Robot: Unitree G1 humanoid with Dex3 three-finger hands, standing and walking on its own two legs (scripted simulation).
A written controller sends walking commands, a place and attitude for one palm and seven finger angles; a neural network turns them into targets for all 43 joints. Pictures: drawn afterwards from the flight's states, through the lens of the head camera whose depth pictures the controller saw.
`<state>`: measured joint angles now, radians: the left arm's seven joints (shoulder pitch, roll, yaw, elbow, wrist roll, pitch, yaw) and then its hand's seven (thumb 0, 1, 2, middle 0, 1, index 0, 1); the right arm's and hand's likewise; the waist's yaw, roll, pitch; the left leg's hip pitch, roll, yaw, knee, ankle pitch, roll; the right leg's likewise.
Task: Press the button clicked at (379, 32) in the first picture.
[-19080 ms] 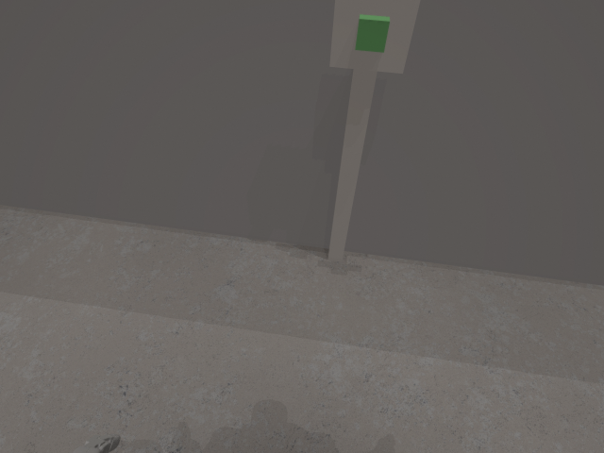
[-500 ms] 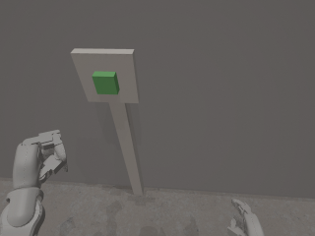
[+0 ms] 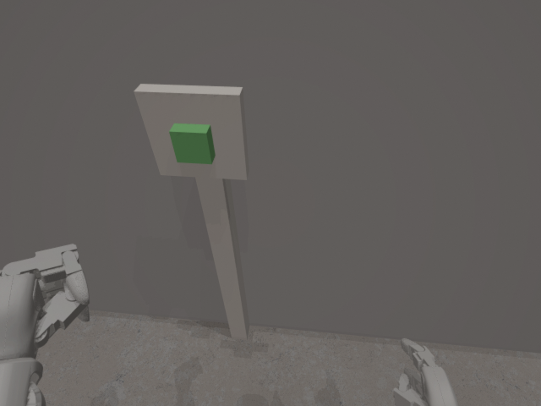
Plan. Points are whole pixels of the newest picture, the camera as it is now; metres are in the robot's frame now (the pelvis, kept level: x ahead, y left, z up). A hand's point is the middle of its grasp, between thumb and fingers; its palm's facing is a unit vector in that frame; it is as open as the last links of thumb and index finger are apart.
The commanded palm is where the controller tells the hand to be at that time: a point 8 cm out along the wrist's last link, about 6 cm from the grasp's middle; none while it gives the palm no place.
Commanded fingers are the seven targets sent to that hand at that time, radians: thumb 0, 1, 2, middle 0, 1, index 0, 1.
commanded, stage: draw the hand back to the body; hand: left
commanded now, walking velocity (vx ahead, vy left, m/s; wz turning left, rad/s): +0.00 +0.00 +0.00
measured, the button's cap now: (193, 143) +0.50 +0.21 +0.15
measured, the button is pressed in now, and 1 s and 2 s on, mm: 0 0 0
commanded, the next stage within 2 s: step back with the hand held close in 0.04 s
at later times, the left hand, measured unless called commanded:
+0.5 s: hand (82, 306) +0.17 +0.24 +0.15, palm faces +0.28 -0.83 -0.48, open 3.1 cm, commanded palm +0.11 +0.29 +0.17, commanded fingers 0.00 0.90 0.90 -1.30 -1.50 -1.30 -1.50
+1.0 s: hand (0, 385) +0.08 +0.26 +0.16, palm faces +0.43 -0.78 -0.46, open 3.1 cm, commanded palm +0.02 +0.30 +0.17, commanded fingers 0.00 0.90 0.90 -1.30 -1.50 -1.30 -1.50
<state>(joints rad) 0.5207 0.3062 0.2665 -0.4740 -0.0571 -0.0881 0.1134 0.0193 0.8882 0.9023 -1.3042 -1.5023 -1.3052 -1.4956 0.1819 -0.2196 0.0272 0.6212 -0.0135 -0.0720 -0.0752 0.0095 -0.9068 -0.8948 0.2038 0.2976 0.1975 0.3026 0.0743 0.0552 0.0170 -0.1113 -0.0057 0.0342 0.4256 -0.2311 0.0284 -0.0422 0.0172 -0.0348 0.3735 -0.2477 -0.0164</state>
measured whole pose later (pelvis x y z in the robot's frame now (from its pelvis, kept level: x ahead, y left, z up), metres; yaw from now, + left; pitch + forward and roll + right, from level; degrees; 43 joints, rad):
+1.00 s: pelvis -0.10 +0.02 -0.02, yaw +2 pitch +0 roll -2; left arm 0.59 0.37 0.39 -0.60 0.00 -0.25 0.15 0.02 0.88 0.90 -1.31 -1.50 -1.31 -1.50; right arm 0.23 -0.21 0.00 0.56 -0.01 -0.07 -0.07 0.01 -0.91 -0.89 0.21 0.30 0.20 0.30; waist 0.01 0.01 0.03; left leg -0.48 -0.02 0.03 0.68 -0.31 0.04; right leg -0.39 0.03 0.02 0.60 -0.21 0.00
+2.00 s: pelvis -0.25 +0.04 -0.02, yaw -3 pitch -4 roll -3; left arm 0.58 0.36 0.34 -0.55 -0.02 -0.21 0.16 0.02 0.88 0.90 -1.31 -1.50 -1.31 -1.50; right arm 0.27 -0.22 -0.01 0.66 -0.01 -0.09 -0.09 0.01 -0.91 -0.89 0.20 0.30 0.20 0.30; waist -0.01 0.00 -0.03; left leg -0.40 -0.01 -0.03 0.62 -0.16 0.03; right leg -0.16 0.02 -0.02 0.60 -0.40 0.00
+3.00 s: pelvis -0.28 +0.07 +0.00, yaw -1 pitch -3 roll +0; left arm 0.34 0.22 0.01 1.18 0.02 0.02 0.02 0.01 0.91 0.90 -0.34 -0.47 -0.34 -0.46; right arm 0.27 -0.17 -0.01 1.11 -0.02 0.02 -0.02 0.00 -0.91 -0.89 0.20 0.30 0.20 0.30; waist 0.01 0.04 0.06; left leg -0.23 -0.04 -0.03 0.41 -0.13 0.03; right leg -0.15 -0.01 -0.05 0.43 -0.23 -0.01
